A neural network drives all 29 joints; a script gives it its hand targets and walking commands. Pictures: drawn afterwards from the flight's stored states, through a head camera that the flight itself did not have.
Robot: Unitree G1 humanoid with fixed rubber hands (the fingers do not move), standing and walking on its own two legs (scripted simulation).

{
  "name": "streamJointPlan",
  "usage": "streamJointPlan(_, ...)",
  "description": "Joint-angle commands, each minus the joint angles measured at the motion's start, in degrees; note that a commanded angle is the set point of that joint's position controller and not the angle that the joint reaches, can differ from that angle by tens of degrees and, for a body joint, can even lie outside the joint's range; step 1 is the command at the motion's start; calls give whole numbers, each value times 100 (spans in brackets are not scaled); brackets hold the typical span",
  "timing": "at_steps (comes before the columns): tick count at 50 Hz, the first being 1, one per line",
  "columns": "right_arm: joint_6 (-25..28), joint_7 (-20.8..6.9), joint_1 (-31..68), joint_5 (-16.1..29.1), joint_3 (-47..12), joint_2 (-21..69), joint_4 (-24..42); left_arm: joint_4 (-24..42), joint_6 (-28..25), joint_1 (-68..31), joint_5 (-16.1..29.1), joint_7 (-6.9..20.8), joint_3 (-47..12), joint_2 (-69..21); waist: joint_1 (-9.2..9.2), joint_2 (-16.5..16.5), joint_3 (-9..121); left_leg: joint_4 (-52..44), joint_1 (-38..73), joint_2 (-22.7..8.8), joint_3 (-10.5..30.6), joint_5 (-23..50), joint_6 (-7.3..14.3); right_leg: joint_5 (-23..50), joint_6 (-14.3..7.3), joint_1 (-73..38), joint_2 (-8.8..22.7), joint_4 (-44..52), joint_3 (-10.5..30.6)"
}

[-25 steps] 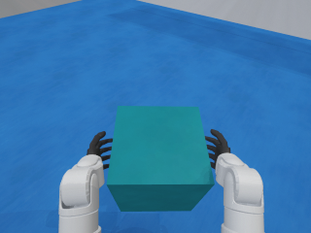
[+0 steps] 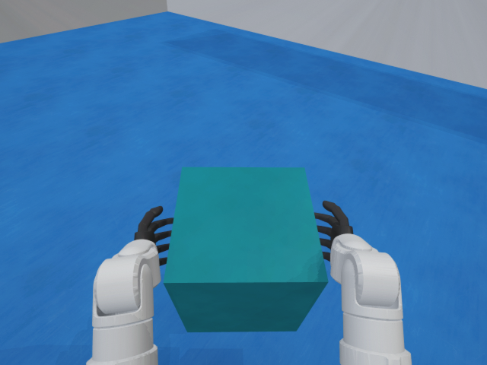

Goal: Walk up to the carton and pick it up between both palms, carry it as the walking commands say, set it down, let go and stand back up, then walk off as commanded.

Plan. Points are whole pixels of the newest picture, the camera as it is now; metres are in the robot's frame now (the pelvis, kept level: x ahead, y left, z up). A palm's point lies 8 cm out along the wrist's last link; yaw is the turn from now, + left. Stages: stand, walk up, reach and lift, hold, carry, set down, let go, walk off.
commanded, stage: carry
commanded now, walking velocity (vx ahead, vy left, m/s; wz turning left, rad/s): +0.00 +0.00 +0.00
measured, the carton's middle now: (242, 254) +0.30 +0.01 +0.03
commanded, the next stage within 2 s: none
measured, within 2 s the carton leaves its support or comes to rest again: neither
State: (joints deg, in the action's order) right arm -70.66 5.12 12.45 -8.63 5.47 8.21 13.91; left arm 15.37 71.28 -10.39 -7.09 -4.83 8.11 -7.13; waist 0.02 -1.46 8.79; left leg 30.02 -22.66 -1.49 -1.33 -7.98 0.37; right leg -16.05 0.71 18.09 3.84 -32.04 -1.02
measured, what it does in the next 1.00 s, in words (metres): shifts its weight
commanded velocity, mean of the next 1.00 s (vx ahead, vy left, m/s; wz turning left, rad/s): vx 0.00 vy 0.00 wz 0.00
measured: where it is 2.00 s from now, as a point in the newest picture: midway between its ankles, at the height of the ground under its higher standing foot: outside the picture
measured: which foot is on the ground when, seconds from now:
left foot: down 0.00-1.00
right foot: down 0.00-1.00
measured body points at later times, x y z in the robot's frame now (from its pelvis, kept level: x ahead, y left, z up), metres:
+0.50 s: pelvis +0.01 -0.02 +0.00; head -0.02 -0.01 +0.45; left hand +0.29 +0.12 +0.09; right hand +0.28 -0.18 +0.10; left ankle +0.09 +0.12 -0.73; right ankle +0.03 -0.16 -0.73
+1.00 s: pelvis +0.05 -0.02 +0.00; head +0.05 -0.01 +0.45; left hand +0.33 +0.14 +0.06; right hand +0.34 -0.16 +0.07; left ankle +0.09 +0.12 -0.73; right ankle +0.03 -0.16 -0.73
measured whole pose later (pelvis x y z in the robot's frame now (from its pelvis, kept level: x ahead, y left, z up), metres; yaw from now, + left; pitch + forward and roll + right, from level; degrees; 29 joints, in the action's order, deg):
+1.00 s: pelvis +0.05 -0.02 +0.00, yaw -1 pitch +4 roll +0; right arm -63.5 4.8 11.7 -8.5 5.2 8.1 11.3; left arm 13.1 63.7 -9.2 -7.2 -4.4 8.5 -7.7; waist 0.0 -0.3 4.6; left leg 32.5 -22.9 -2.5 -2.0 -13.2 -0.9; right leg -18.4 2.5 18.1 3.1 -32.9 -0.2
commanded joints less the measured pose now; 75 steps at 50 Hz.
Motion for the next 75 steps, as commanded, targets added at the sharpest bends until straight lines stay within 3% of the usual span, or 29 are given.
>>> streamJointPlan(1,-49,-1602,2933,2448,-3621,5443,-7,247,77,-3881,2555,1632,-4179,-5328,23,890,-70,-1580,-726,-659,654,-3022,-29,-730,-177,-49,-228,206,-236)
streamJointPlan(8,11,-1350,3058,2786,-4067,5771,1181,1172,5,-3685,2957,1566,-4346,-5631,-50,-47,1186,104,971,-93,-79,-474,-54,-646,-235,473,502,1296,826)
streamJointPlan(14,74,-1284,2663,2661,-4245,5895,1176,1386,-163,-3373,2759,1579,-4249,-5417,-10,-618,1910,62,1145,-305,38,33,48,-170,-257,-53,348,768,437)
streamJointPlan(19,-159,-1368,2322,2585,-4155,5572,731,966,109,-2989,2476,1537,-4088,-5073,-18,-356,859,59,642,-242,1,-335,-42,-1074,-278,352,393,1094,469)
streamJointPlan(26,144,-1532,2405,2297,-3492,5159,-397,-50,-166,-3121,2089,1432,-3753,-4971,32,938,730,-587,211,-481,234,-268,-133,262,-181,-254,116,501,258)
streamJointPlan(28,144,-1536,2672,2524,-3856,5346,83,343,-179,-3256,2306,1466,-3964,-5171,22,371,835,-407,548,-597,363,144,-81,488,-112,-177,109,466,141)
streamJointPlan(32,415,-1507,2449,2015,-3005,5283,-967,-584,-418,-3455,2033,1480,-3562,-5208,-11,638,915,-557,645,-536,410,-287,27,342,-149,14,146,498,320)
streamJointPlan(35,549,-1399,3041,2563,-3851,5687,707,905,-533,-3799,2671,1501,-4260,-5439,-22,260,1493,-179,1055,-546,273,595,68,949,-96,-267,196,408,255)
streamJointPlan(38,684,-1274,2740,2214,-3617,5442,340,355,-652,-3570,2491,1534,-3907,-5492,-43,-148,1802,75,1253,-598,297,1116,136,1807,-66,-581,309,342,238)
streamJointPlan(41,525,-1234,2408,2484,-4024,5598,957,1060,-551,-3048,2682,1488,-4243,-5273,-48,-60,2095,87,1524,-627,258,1527,184,1556,-54,-418,172,156,112)
streamJointPlan(42,690,-1239,2383,2025,-3396,5243,89,-123,-695,-2831,2140,1512,-3605,-5068,-19,241,2091,128,1578,-727,335,2118,235,1380,-43,-455,129,-79,36)
streamJointPlan(43,720,-1244,2199,2254,-3842,5441,687,937,-750,-3081,2549,1484,-4263,-5164,-17,448,2086,159,1666,-725,302,2283,245,1693,-15,-481,147,62,99)
streamJointPlan(45,958,-1245,1780,1828,-3239,5227,-222,333,-1005,-2918,2094,1444,-3835,-4894,-39,871,2134,175,1648,-714,265,2865,211,1606,-52,-549,98,-190,26)
streamJointPlan(46,876,-1250,2148,2482,-4062,5491,1143,1572,-907,-3157,2642,1453,-4486,-5042,-60,592,2352,156,1701,-764,349,2462,245,1420,-90,-691,104,-98,14)
streamJointPlan(47,986,-1274,1902,1673,-2954,5276,-790,-341,-1008,-2995,1795,1449,-3461,-4876,-43,693,2166,193,1712,-744,299,2420,245,1253,-20,-567,72,-89,-23)
streamJointPlan(48,900,-1234,2241,2599,-4180,5348,1481,1641,-894,-2936,2733,1399,-4655,-5141,-46,703,1884,94,1358,-622,214,2000,222,1578,-53,-573,206,-13,140)
streamJointPlan(49,1011,-1276,1841,1514,-2839,4887,-957,-719,-1027,-2668,1566,1439,-3292,-4739,-67,442,1685,46,1412,-666,209,1809,187,1549,-19,-458,217,8,100)
streamJointPlan(50,978,-1237,1924,2210,-3674,5006,602,1095,-997,-3035,2400,1379,-4161,-4882,-75,381,1483,85,1284,-621,185,1786,128,1482,-52,-374,201,158,116)
streamJointPlan(52,1088,-1300,1992,1557,-2845,4760,-778,-538,-1106,-2724,1564,1400,-3269,-4509,-90,391,1320,121,1104,-593,249,1459,94,1816,-114,-440,251,230,222)
streamJointPlan(53,1044,-1281,2136,2137,-3673,5022,232,302,-1078,-2563,2047,1380,-3818,-4781,-69,32,1278,266,1095,-489,104,1237,1,1969,-123,-388,316,337,272)
streamJointPlan(57,1198,-1304,2259,1802,-3247,4780,-420,-723,-1225,-2427,1587,1376,-3166,-4704,-46,-156,1056,146,875,-453,95,756,-71,1869,-141,-499,334,467,317)
streamJointPlan(59,1154,-1304,2696,2286,-3749,4900,589,490,-1236,-3109,2028,1325,-3665,-4743,-40,-293,750,-75,634,-458,140,260,-85,1415,-164,-390,244,589,269)
streamJointPlan(61,1279,-1301,2465,1727,-3154,4698,-474,-616,-1371,-2834,1481,1323,-3009,-4503,-40,-449,706,-132,710,-412,81,-79,-144,688,-148,-295,309,906,336)
streamJointPlan(68,1431,-1259,2488,1884,-3260,4925,-211,-81,-1507,-2999,1650,1290,-3326,-4723,-31,13,1330,-3,1173,-399,-61,216,-126,1314,-241,-393,340,698,453)
streamJointPlan(69,1303,-1227,2491,2398,-3760,4996,834,910,-1342,-3151,2213,1234,-4035,-5073,-44,510,1316,-69,1106,-431,-17,213,-104,1022,-242,-380,263,674,311)
streamJointPlan(72,1544,-1212,1904,1598,-2854,4675,-519,-136,-1576,-2851,1574,1250,-3165,-4368,-16,405,1437,-101,1039,-531,32,741,-71,1045,-199,-561,108,447,78)
streamJointPlan(73,1449,-1168,1943,2056,-3343,4706,485,976,-1512,-3044,2101,1188,-3927,-4679,-16,682,1290,-139,1090,-511,-2,536,-71,951,-182,-374,130,510,211)
streamJointPlan(74,1599,-1202,1604,1285,-2562,4419,-1167,-851,-1651,-2521,1286,1196,-2954,-4212,13,496,1483,-17,1123,-642,6,1078,-72,1295,-159,-553,114,357,118)
streamJointPlan(75,1799,-1176,1790,1365,-2576,4339,-925,-633,-1864,-2488,1306,1159,-2937,-4122,21,384,1379,-73,1224,-632,2,1366,-35,1238,-143,-389,97,261,102)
